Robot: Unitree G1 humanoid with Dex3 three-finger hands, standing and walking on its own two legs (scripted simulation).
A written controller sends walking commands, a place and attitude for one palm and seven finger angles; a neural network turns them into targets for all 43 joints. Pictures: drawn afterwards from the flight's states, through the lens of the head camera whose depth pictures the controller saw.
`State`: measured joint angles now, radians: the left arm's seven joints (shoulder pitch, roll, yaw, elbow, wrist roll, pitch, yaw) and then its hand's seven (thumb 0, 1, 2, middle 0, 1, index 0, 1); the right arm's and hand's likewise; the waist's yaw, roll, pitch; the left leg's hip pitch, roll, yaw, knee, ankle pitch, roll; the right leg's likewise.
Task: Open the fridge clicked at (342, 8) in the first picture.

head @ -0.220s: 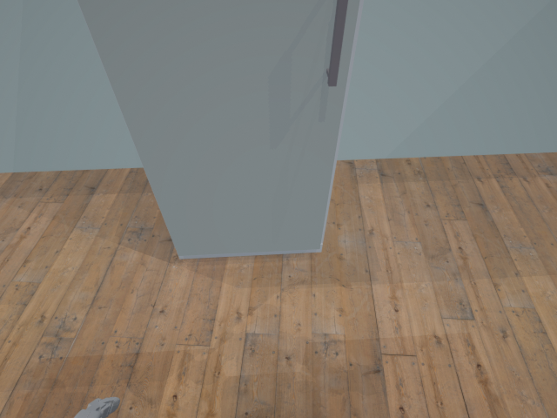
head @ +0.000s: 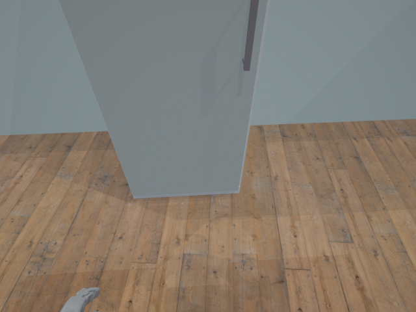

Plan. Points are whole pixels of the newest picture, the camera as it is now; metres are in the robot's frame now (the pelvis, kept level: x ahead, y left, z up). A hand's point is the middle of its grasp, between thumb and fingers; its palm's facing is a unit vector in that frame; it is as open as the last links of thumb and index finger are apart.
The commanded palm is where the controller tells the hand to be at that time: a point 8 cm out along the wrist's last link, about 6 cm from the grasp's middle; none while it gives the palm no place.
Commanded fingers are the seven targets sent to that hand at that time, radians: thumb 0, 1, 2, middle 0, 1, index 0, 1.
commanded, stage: stand and wait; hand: right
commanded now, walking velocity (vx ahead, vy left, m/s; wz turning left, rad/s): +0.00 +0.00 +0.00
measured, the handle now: (249, 31) +0.83 -0.08 +0.19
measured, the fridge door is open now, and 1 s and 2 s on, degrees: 0 0 0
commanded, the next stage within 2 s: look at it before walking up in 0.78 s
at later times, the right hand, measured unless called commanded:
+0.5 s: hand out of the picture +0.05 -0.24 -0.15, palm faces -0.02 +0.94 -0.34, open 7.4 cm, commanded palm none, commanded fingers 0.00 -0.90 -0.90 0.20 0.30 0.20 0.30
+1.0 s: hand out of the picture +0.06 -0.22 -0.15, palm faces -0.03 +0.95 -0.32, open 7.4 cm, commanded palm none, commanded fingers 0.00 -0.90 -0.90 0.20 0.30 0.20 0.30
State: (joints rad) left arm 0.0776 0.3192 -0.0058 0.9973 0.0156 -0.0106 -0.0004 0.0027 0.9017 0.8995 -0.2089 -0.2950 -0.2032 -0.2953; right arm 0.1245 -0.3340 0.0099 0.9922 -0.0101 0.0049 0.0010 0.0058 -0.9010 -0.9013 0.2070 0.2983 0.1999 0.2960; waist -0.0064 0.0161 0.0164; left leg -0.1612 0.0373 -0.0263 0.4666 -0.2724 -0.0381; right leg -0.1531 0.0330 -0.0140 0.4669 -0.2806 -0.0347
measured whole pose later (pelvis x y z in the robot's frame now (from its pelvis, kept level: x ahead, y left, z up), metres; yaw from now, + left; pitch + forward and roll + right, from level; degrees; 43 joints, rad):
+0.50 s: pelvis -0.02 +0.02 +0.01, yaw +0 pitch -2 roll +0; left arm 0.14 0.34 0.00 1.10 0.01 0.00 0.00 0.00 0.90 0.90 -0.21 -0.29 -0.20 -0.30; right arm 0.15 -0.35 0.00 1.08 -0.01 0.00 0.00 0.01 -0.90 -0.90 0.21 0.30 0.20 0.30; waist 0.00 0.00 0.04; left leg -0.15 0.02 -0.02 0.41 -0.22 -0.02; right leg -0.14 0.01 0.00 0.40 -0.22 -0.01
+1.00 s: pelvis -0.02 +0.03 +0.01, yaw +0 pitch -2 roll +0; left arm 0.12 0.34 -0.01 1.11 0.01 -0.01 0.00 0.00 0.90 0.90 -0.21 -0.29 -0.20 -0.30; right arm 0.13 -0.33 0.00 1.08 -0.01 -0.01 0.01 0.01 -0.90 -0.90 0.21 0.30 0.20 0.30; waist 0.00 0.00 0.04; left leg -0.15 0.00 -0.01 0.39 -0.20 0.00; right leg -0.14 0.00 0.00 0.38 -0.21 0.01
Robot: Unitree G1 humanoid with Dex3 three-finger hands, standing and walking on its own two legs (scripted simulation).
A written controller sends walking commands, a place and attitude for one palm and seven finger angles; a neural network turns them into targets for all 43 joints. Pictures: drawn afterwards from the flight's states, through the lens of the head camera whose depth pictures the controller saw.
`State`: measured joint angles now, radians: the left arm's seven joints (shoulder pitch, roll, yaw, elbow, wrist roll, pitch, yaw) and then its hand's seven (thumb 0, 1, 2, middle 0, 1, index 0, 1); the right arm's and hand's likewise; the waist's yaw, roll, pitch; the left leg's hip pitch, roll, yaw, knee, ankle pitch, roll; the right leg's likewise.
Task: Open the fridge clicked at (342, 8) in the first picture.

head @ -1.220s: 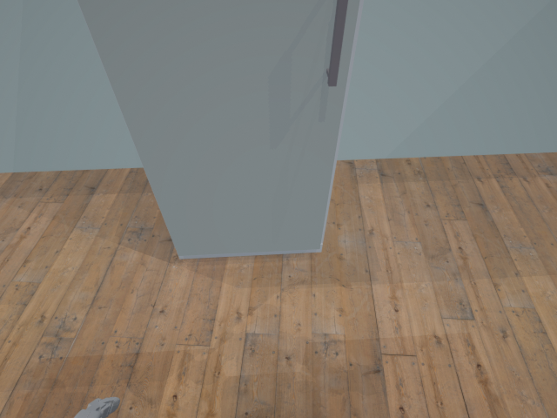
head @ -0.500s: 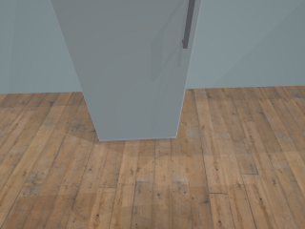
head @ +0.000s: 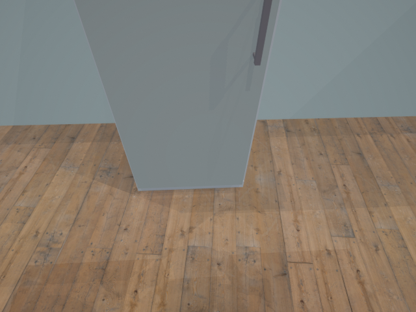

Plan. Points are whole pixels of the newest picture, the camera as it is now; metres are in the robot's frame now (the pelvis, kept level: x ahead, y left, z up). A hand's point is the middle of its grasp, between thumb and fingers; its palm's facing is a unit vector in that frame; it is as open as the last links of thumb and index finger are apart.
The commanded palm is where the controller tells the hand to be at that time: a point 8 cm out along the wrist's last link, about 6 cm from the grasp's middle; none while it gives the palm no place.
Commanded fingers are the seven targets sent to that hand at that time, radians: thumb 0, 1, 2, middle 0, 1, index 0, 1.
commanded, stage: look at it before walking up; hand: right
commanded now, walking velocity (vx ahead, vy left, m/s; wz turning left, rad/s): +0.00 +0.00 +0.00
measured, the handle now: (261, 25) +0.84 -0.10 +0.18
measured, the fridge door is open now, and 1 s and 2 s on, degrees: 0 0 0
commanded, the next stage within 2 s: turn to face it in 0.42 s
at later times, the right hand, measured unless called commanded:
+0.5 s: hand out of the picture +0.08 -0.25 -0.15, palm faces -0.02 +0.94 -0.33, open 7.4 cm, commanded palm none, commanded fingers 0.00 -0.90 -0.90 0.20 0.30 0.20 0.30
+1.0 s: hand out of the picture +0.05 -0.19 -0.18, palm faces -0.02 +0.98 -0.20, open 7.4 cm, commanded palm none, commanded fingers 0.00 -0.90 -0.90 0.20 0.30 0.20 0.30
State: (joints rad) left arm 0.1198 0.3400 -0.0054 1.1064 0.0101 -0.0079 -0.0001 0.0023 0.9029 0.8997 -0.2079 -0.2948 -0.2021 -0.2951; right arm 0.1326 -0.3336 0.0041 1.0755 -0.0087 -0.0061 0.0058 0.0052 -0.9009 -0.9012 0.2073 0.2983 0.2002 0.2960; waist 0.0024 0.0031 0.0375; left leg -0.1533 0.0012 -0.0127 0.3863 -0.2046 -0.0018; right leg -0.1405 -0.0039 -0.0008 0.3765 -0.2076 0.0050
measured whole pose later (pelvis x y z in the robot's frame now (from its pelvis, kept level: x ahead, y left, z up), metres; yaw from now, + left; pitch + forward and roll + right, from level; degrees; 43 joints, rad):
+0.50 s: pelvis +0.01 +0.00 +0.00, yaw +0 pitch -2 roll +0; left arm 0.11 0.34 -0.01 1.11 0.01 -0.01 0.00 0.00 0.90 0.90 -0.21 -0.29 -0.20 -0.30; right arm 0.13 -0.34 0.00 1.08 -0.01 -0.01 0.00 0.01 -0.90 -0.90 0.21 0.30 0.20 0.30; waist 0.00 0.00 0.04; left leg -0.13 0.00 -0.01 0.36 -0.21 0.00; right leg -0.11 -0.01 0.00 0.35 -0.21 0.01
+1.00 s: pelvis +0.04 +0.00 -0.01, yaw +3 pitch -1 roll +1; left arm 0.30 0.23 0.00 1.11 0.02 0.00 0.00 0.00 0.90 0.90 -0.21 -0.29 -0.20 -0.29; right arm 0.31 -0.21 -0.02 1.06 -0.02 0.00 0.02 0.00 -0.90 -0.90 0.20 0.30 0.20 0.30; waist 0.00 -0.01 -0.01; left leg -0.19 -0.04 -0.05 0.54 -0.33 0.01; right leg -0.19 -0.04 -0.04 0.59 -0.39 0.00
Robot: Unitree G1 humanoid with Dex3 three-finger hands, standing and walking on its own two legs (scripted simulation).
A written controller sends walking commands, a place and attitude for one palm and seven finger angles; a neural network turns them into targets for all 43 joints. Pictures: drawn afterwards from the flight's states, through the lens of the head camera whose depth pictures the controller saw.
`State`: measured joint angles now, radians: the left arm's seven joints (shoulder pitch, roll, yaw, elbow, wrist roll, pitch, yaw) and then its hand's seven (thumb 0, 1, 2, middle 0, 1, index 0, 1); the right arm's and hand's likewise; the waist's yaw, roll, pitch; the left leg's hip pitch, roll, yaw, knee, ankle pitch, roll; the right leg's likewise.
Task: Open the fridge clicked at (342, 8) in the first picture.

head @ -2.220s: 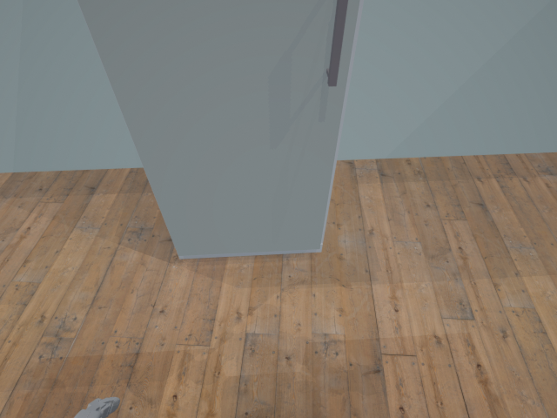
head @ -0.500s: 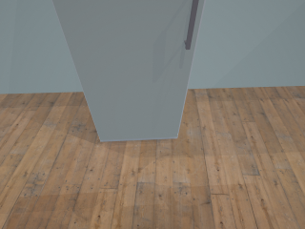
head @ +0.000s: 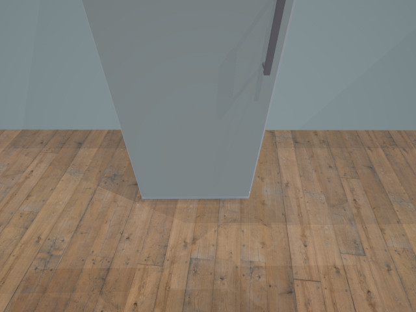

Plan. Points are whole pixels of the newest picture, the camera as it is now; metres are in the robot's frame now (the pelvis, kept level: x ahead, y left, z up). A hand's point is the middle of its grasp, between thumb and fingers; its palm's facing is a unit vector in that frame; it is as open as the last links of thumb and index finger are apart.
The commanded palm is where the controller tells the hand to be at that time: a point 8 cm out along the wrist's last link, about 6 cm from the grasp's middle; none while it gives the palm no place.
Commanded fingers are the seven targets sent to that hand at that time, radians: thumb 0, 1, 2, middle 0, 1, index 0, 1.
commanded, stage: take the last steps up to it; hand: right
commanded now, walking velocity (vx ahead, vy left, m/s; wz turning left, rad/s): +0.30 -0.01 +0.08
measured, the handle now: (272, 35) +0.80 -0.14 +0.20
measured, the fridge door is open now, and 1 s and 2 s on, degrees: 0 0 0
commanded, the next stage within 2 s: come to a stop and stand still in 0.62 s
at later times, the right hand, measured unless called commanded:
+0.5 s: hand (294, 275) +0.26 -0.20 -0.18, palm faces -0.08 +0.98 -0.16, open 7.3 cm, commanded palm none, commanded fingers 0.00 -0.90 -0.90 0.20 0.30 0.20 0.30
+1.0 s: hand (292, 252) +0.32 -0.21 -0.18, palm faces +0.03 +0.99 -0.15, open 7.4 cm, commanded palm none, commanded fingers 0.00 -0.90 -0.90 0.20 0.30 0.20 0.30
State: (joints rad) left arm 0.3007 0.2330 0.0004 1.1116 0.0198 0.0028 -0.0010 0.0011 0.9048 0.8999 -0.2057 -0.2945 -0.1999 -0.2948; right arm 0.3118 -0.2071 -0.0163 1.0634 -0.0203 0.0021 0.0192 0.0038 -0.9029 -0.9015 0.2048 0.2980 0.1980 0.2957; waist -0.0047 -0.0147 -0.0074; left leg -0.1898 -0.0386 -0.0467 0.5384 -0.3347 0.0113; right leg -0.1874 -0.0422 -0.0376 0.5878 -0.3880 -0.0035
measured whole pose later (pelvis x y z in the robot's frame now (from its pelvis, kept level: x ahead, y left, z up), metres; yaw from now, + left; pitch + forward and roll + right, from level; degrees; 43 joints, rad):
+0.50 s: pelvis +0.17 -0.03 +0.00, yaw +4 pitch -1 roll +1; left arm 0.52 0.05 0.00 1.20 0.02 -0.07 0.04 0.00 0.90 0.90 -0.21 -0.29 -0.20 -0.29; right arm 0.15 -0.19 -0.07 1.02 -0.02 -0.01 0.01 0.01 -0.93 -0.90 0.20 0.30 0.19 0.29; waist 0.04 0.02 0.10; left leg -0.53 0.03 0.14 0.69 -0.18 0.06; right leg 0.14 -0.01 -0.18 0.31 -0.43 -0.02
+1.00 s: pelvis +0.30 -0.04 +0.00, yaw +4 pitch -2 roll +1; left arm 0.18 0.14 0.02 1.03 0.02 -0.01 0.05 0.00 0.94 0.90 -0.20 -0.29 -0.20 -0.29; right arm 0.27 -0.17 -0.05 1.05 -0.01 0.03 -0.02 0.00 -0.92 -0.90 0.20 0.30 0.20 0.30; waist -0.03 0.04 0.05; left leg -0.27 0.02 0.09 0.69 -0.42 0.00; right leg -0.31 -0.06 -0.10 0.55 -0.21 -0.03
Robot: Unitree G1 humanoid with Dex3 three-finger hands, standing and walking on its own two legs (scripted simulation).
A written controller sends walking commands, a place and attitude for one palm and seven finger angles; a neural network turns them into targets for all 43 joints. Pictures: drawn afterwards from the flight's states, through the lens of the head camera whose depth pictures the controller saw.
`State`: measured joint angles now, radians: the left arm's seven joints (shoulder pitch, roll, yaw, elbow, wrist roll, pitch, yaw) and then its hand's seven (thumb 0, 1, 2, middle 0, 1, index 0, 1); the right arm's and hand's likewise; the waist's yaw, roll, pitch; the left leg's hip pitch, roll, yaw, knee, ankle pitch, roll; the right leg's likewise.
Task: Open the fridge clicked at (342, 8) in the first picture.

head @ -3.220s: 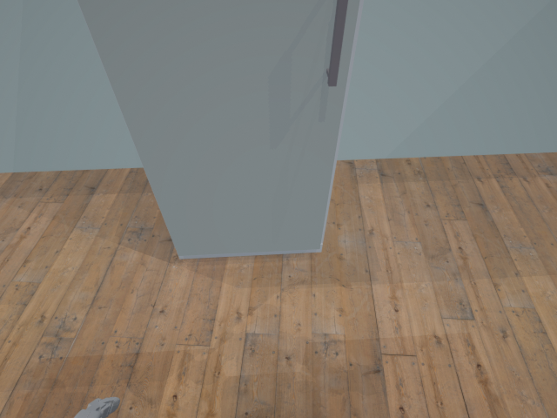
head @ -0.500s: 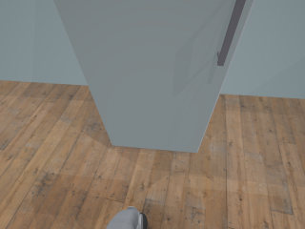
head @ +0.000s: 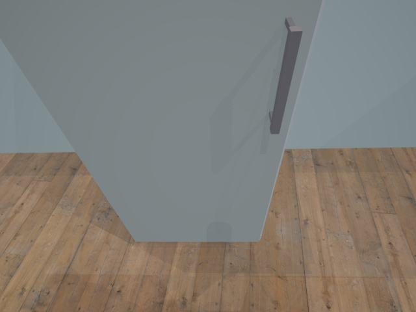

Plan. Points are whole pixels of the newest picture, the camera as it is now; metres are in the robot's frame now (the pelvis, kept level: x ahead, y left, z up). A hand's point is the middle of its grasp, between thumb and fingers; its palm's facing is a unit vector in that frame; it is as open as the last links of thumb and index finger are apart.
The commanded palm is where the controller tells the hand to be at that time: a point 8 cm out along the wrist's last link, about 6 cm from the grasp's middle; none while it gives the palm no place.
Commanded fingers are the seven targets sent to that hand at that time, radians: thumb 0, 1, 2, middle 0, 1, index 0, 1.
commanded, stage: come to a stop and stand still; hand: right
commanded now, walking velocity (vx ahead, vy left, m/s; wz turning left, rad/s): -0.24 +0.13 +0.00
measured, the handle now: (281, 82) +0.49 -0.13 +0.19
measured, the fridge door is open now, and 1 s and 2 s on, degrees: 0 0 0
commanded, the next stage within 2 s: look again from close up in 1.86 s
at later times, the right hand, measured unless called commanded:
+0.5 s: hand out of the picture -0.03 -0.12 -0.16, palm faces +0.07 +0.98 -0.21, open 7.4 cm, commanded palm none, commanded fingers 0.00 -0.90 -0.90 0.20 0.30 0.20 0.30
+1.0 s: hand out of the picture -0.06 -0.14 -0.17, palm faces +0.06 +0.99 -0.16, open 7.4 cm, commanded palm none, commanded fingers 0.00 -0.90 -0.90 0.20 0.30 0.20 0.30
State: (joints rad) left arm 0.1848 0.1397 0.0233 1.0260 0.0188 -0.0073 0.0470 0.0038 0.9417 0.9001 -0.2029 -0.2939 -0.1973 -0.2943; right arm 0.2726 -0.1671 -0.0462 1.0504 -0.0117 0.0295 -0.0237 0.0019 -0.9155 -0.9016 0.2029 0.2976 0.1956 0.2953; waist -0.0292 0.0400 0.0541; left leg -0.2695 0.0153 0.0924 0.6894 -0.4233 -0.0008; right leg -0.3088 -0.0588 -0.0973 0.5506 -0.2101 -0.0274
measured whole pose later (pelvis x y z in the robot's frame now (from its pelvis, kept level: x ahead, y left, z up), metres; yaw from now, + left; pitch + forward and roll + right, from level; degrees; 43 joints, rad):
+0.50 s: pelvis -0.04 +0.05 +0.01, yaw +0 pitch +0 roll -1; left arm 0.28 0.20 0.05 1.07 0.02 0.04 0.00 0.00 0.91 0.90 -0.20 -0.29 -0.20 -0.29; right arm 0.30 -0.13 -0.04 1.04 -0.03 0.00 -0.02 0.01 -0.91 -0.90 0.21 0.30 0.20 0.30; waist -0.02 -0.02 0.00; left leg -0.21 0.03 0.06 0.45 -0.24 0.02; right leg -0.29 -0.03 -0.05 0.70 -0.37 0.02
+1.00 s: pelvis -0.05 +0.02 +0.01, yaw +0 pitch -2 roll +0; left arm 0.29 0.13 -0.01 1.14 0.01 -0.01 0.04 0.01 0.92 0.90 -0.21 -0.29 -0.20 -0.29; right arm 0.27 -0.14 -0.01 1.15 -0.01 0.00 -0.03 0.00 -0.91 -0.90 0.20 0.30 0.20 0.30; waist -0.01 0.01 0.03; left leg -0.17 0.06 0.06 0.40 -0.20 -0.03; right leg -0.10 0.01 -0.08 0.40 -0.26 -0.03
